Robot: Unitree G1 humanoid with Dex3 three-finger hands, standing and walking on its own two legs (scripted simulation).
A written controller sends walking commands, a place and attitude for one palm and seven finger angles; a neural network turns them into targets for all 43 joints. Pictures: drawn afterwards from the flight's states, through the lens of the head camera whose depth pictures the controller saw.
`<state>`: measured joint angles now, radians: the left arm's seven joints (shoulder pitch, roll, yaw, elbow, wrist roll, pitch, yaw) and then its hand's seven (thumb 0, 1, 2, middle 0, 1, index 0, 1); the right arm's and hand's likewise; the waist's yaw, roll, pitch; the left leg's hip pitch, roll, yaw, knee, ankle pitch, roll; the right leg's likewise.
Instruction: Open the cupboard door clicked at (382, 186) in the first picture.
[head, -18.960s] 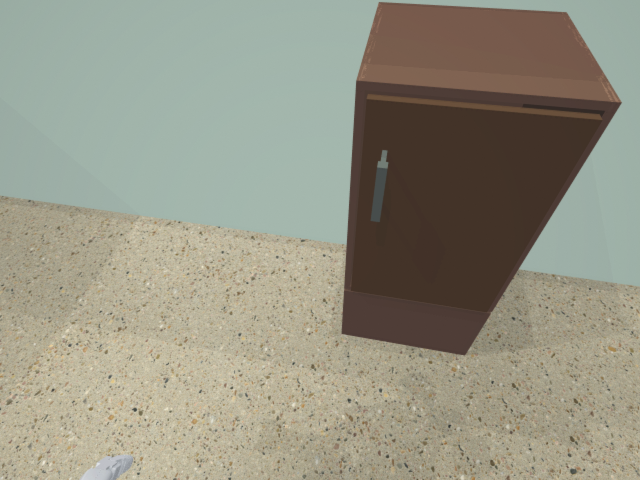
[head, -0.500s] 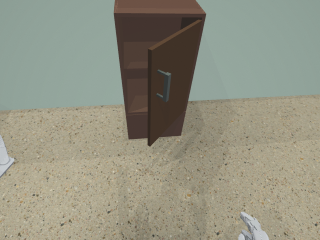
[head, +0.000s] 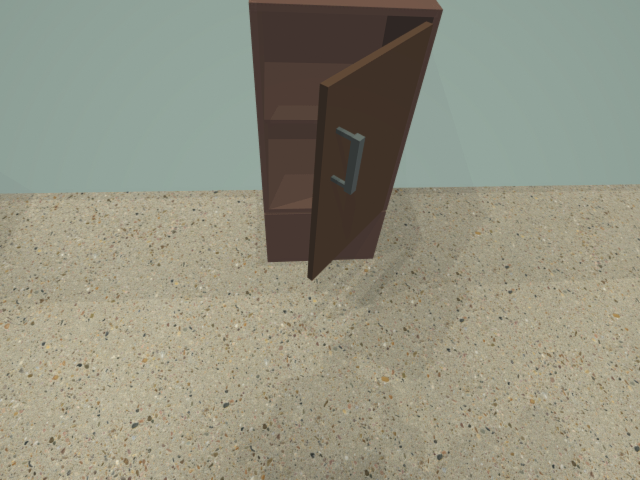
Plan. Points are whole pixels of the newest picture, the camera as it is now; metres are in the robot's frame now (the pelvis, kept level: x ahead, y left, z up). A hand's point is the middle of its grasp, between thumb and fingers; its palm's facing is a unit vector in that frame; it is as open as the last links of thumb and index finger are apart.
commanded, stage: let the arm hang, fingers relaxed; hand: left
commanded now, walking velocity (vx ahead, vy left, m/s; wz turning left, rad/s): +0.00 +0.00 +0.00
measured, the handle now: (346, 161) +0.70 -0.02 -0.03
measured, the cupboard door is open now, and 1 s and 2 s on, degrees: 46 46 46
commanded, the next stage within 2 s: look to check the result in 0.78 s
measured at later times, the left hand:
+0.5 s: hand out of the picture -0.02 +0.19 -0.17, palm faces +0.00 -0.98 -0.21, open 7.4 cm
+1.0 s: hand out of the picture -0.01 +0.18 -0.17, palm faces +0.01 -0.98 -0.19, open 7.4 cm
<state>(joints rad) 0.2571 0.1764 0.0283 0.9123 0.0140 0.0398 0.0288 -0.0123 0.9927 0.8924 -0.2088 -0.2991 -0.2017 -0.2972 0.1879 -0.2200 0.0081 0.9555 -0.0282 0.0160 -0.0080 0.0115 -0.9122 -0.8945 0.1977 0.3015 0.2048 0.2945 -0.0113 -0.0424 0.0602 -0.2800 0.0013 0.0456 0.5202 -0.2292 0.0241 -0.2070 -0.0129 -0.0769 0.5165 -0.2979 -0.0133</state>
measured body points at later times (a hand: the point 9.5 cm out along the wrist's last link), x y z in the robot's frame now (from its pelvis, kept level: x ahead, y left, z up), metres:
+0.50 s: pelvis -0.01 +0.02 +0.01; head +0.01 +0.01 +0.46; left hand -0.02 +0.24 -0.15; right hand -0.03 -0.19 -0.16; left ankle +0.03 +0.10 -0.74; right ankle -0.01 -0.11 -0.74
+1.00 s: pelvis +0.00 +0.01 +0.01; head +0.02 +0.01 +0.46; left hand -0.01 +0.23 -0.15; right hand -0.02 -0.20 -0.16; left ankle +0.03 +0.10 -0.74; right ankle -0.01 -0.11 -0.74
